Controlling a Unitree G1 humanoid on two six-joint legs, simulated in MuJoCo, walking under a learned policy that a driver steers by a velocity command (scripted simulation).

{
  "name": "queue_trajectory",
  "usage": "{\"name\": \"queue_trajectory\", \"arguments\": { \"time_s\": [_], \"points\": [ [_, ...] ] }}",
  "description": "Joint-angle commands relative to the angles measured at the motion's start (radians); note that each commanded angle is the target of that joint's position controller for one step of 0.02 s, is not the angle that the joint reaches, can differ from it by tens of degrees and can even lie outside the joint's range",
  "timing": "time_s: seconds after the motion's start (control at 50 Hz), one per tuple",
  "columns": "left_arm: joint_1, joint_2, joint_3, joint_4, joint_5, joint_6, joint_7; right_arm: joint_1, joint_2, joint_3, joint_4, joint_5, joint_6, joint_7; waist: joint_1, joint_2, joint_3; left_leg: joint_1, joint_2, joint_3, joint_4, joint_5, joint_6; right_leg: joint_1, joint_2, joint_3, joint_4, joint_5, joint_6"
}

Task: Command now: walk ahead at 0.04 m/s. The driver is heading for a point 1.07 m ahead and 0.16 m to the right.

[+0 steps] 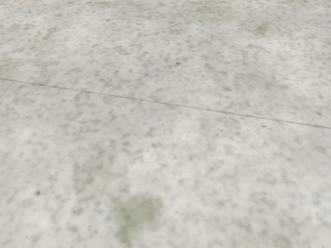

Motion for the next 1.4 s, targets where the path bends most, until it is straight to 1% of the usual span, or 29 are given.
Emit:
{"name": "queue_trajectory", "arguments": {
  "time_s": [0.02, 0.1, 0.22, 0.26, 0.28, 0.3, 0.32, 0.34, 0.4, 0.44, 0.5, 0.54, 0.6, 0.66, 0.68, 0.7, 0.72, 0.76, 0.84, 0.94, 1.16, 1.2, 1.24, 1.26, 1.28, 1.3, 1.32, 1.34, 1.4],
  "points": [
    [0.055, 0.078, 0.015, -0.005, 0.0, -0.007, 0.003, 0.055, -0.075, -0.014, -0.005, 0.0, -0.007, -0.004, -0.001, 0.0, -0.015, -0.021, 0.011, -0.008, -0.119, 0.022, 0.028, 0.02, -0.012, 0.015, -0.118, -0.005, -0.026],
    [0.072, 0.116, 0.023, 0.002, -0.026, -0.026, 0.005, 0.064, -0.102, -0.02, -0.001, 0.027, -0.029, -0.006, 0.001, -0.015, 0.114, -0.155, 0.02, -0.032, -0.103, -0.43, 0.095, -0.092, -0.039, 0.085, -0.141, -0.487, -0.104],
    [0.12, 0.185, 0.035, 0.025, -0.032, -0.068, -0.024, 0.035, -0.045, -0.003, 0.001, 0.035, -0.097, 0.029, 0.003, -0.17, 0.086, -0.158, -0.015, 0.077, 0.095, -0.127, 0.102, -0.023, -0.246, 0.418, -0.335, -0.491, -0.236],
    [0.022, 0.185, 0.028, -0.009, -0.037, -0.063, -0.03, 0.126, -0.044, -0.002, 0.038, 0.036, -0.103, 0.034, -0.062, -0.155, 0.107, 0.034, -0.008, 0.065, -0.039, -0.121, 0.136, -0.167, -0.202, 0.34, -0.297, -0.417, -0.202],
    [-0.064, 0.149, 0.016, -0.04, -0.043, -0.065, -0.031, 0.231, -0.076, -0.011, 0.08, 0.032, -0.107, 0.033, -0.109, -0.074, 0.111, 0.141, 0.03, -0.025, -0.128, -0.138, 0.154, -0.252, -0.115, 0.204, -0.171, -0.298, -0.145],
    [-0.113, 0.089, 0.0, -0.07, -0.043, -0.084, -0.033, 0.36, -0.166, -0.037, 0.127, 0.038, -0.11, 0.032, -0.138, 0.149, 0.097, 0.305, 0.151, -0.268, -0.248, -0.147, 0.212, -0.41, 0.015, -0.001, 0.14, -0.112, -0.066],
    [-0.131, 0.104, 0.001, -0.096, -0.039, -0.111, -0.034, 0.438, -0.245, -0.055, 0.133, 0.027, -0.114, 0.044, -0.164, 0.318, 0.073, 0.45, 0.345, -0.583, -0.35, 0.029, 0.307, -0.6, 0.051, -0.038, 0.405, -0.153, -0.042],
    [-0.136, 0.145, 0.01, -0.095, -0.04, -0.123, -0.042, 0.405, -0.188, -0.034, 0.12, 0.003, -0.117, 0.048, -0.132, 0.2, 0.079, 0.479, 0.381, -0.612, -0.33, 0.132, 0.325, -0.709, 0.013, 0.028, 0.58, -0.239, -0.06],
    [-0.144, 0.118, 0.0, -0.094, -0.036, -0.125, -0.064, 0.296, -0.135, -0.004, 0.091, 0.005, -0.101, 0.053, -0.068, 0.045, 0.076, 0.474, 0.328, -0.364, -0.346, 0.331, 0.252, -0.795, -0.085, 0.021, 0.654, -0.068, -0.092],
    [-0.179, 0.09, -0.008, -0.11, -0.026, -0.117, -0.078, 0.287, -0.088, 0.015, 0.097, 0.007, -0.079, 0.045, -0.058, 0.081, 0.077, 0.388, 0.259, -0.221, -0.393, 0.388, 0.203, -0.706, -0.099, -0.024, 0.543, 0.019, -0.07],
    [-0.302, 0.05, -0.034, -0.164, -0.015, -0.107, -0.094, 0.234, -0.134, 0.016, 0.075, 0.007, -0.072, 0.022, -0.058, 0.09, 0.098, 0.132, 0.164, -0.065, -0.461, 0.34, 0.17, -0.426, -0.052, -0.085, 0.211, 0.24, -0.033],
    [-0.34, 0.082, -0.031, -0.189, -0.023, -0.099, -0.093, 0.254, -0.204, 0.001, 0.08, 0.017, -0.085, 0.016, -0.052, 0.123, 0.091, 0.081, 0.19, -0.066, -0.509, 0.303, 0.175, -0.271, -0.022, -0.089, 0.094, 0.304, -0.028],
    [-0.332, 0.158, -0.012, -0.203, -0.029, -0.094, -0.088, 0.242, -0.218, -0.008, 0.09, 0.029, -0.088, 0.018, -0.013, 0.124, 0.091, 0.201, 0.242, -0.061, -0.447, 0.457, 0.154, -0.221, -0.012, -0.061, -0.013, 0.299, -0.066],
    [-0.021, 0.243, 0.036, -0.117, -0.032, -0.086, -0.077, 0.218, -0.217, -0.008, 0.077, 0.001, -0.063, 0.025, 0.144, 0.126, -0.124, 0.194, 0.188, 0.013, -0.011, 0.879, 0.093, 0.173, 0.035, -0.088, -0.004, 0.229, -0.137],
    [0.153, 0.322, 0.055, -0.081, -0.022, -0.079, -0.067, 0.233, -0.173, 0.009, 0.047, -0.021, -0.061, 0.028, 0.184, -0.023, -0.268, -0.041, 0.121, 0.045, 0.334, 0.55, 0.066, 0.481, -0.174, 0.167, 0.004, 0.174, -0.199],
    [0.197, 0.363, 0.055, -0.056, -0.004, -0.079, -0.084, 0.392, -0.008, 0.049, 0.058, -0.002, -0.082, 0.04, 0.088, -0.344, -0.436, -0.337, -0.064, -0.011, 0.678, -0.21, 0.021, 0.706, -0.396, 0.692, -0.211, -0.134, -0.353],
    [0.142, 0.263, 0.03, -0.061, -0.011, -0.082, -0.086, 0.316, -0.119, 0.025, 0.061, 0.025, -0.106, 0.046, 0.104, -0.235, -0.326, -0.438, -0.013, -0.096, 0.802, -0.217, 0.047, 0.601, -0.364, 0.775, -0.33, -0.233, -0.305],
    [-0.047, 0.213, 0.013, -0.09, -0.011, -0.092, -0.087, 0.116, -0.192, 0.005, 0.001, 0.04, -0.121, 0.041, 0.049, -0.035, -0.095, -0.444, 0.096, -0.036, 0.77, -0.016, 0.07, 0.27, -0.31, 0.473, -0.353, -0.031, -0.244],
    [-0.098, 0.158, -0.003, -0.065, 0.007, -0.109, -0.095, 0.138, -0.143, -0.004, 0.003, 0.021, -0.079, 0.029, -0.044, -0.077, -0.047, -0.308, 0.168, -0.024, 0.635, 0.086, 0.063, 0.029, -0.202, 0.224, -0.445, 0.13, -0.245],
    [0.003, 0.212, 0.007, -0.017, 0.004, -0.104, -0.066, -0.061, -0.159, -0.011, -0.072, 0.0, -0.072, 0.026, -0.01, -0.029, 0.027, -0.492, 0.187, -0.01, 0.4, 0.284, 0.016, 0.063, -0.208, 0.161, -0.495, 0.188, -0.258],
    [0.169, 0.251, 0.014, 0.059, -0.017, -0.057, -0.046, -0.367, -0.151, 0.012, -0.191, 0.021, -0.105, 0.084, 0.08, -0.048, 0.069, -0.453, 0.102, 0.05, -0.048, 0.324, 0.044, 0.328, -0.253, 0.085, -0.384, 0.315, -0.202],
    [0.146, 0.268, 0.02, 0.055, -0.017, -0.048, -0.044, -0.312, -0.181, 0.002, -0.187, 0.021, -0.111, 0.09, 0.038, -0.076, 0.031, -0.339, 0.07, 0.073, -0.077, 0.247, 0.072, 0.352, -0.26, 0.083, -0.311, 0.479, -0.183],
    [0.113, 0.251, 0.011, 0.039, -0.008, -0.04, -0.044, -0.044, -0.262, -0.039, -0.112, 0.018, -0.114, 0.081, -0.095, -0.074, -0.139, 0.051, 0.033, 0.1, -0.089, 0.257, 0.131, 0.265, -0.177, 0.014, -0.003, 0.73, -0.137],
    [0.119, 0.211, -0.009, 0.004, 0.016, -0.046, -0.042, 0.16, -0.349, -0.062, -0.073, 0.005, -0.108, 0.069, -0.155, 0.057, -0.313, 0.383, 0.241, -0.139, -0.056, 0.295, 0.203, 0.039, -0.105, -0.039, 0.338, 0.44, -0.1],
    [0.251, 0.076, -0.044, 0.01, 0.002, -0.072, -0.056, 0.191, -0.388, -0.068, -0.05, 0.002, -0.101, 0.077, -0.076, 0.327, -0.428, 0.678, 0.426, -0.609, -0.192, 0.076, 0.351, -0.351, 0.075, -0.001, 0.639, -0.242, -0.045],
    [0.182, 0.202, -0.017, 0.021, -0.029, -0.093, -0.058, 0.166, -0.276, -0.04, -0.064, 0.006, -0.101, 0.075, -0.118, 0.194, -0.358, 0.624, 0.407, -0.616, -0.253, -0.017, 0.306, -0.459, 0.023, 0.126, 0.744, -0.27, -0.063],
    [0.084, 0.25, 0.0, -0.009, -0.053, -0.105, -0.059, 0.081, -0.24, -0.028, -0.079, 0.005, -0.103, 0.069, -0.105, 0.141, -0.213, 0.48, 0.38, -0.447, -0.272, 0.043, 0.258, -0.502, -0.023, 0.111, 0.744, -0.173, -0.077],
    [0.041, 0.239, 0.0, -0.016, -0.051, -0.103, -0.052, 0.0, -0.22, -0.02, -0.093, 0.003, -0.105, 0.069, -0.069, 0.054, -0.146, 0.335, 0.344, -0.327, -0.304, 0.146, 0.234, -0.456, -0.075, 0.087, 0.701, -0.077, -0.07],
    [0.069, 0.183, 0.007, -0.005, -0.034, -0.064, -0.046, -0.069, -0.168, -0.01, -0.083, -0.013, -0.121, 0.075, 0.001, 0.082, -0.067, 0.128, 0.264, -0.127, -0.404, 0.26, 0.205, -0.331, -0.131, 0.09, 0.599, 0.048, -0.05]
  ]
}}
